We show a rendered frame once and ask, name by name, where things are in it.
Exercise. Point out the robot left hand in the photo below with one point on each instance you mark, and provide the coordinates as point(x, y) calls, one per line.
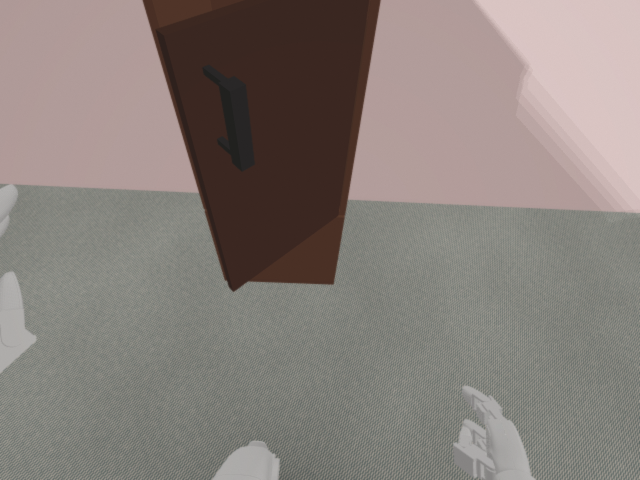
point(14, 338)

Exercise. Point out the cupboard door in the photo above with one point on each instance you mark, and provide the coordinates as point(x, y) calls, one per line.
point(300, 62)

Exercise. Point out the handle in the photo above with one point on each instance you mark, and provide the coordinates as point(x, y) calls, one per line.
point(236, 113)

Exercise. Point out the robot left thigh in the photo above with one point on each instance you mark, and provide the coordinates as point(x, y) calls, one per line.
point(249, 463)

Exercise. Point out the robot left shin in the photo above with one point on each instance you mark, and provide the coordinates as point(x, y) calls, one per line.
point(258, 443)

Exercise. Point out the robot right hand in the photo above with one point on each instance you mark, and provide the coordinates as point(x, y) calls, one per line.
point(494, 450)

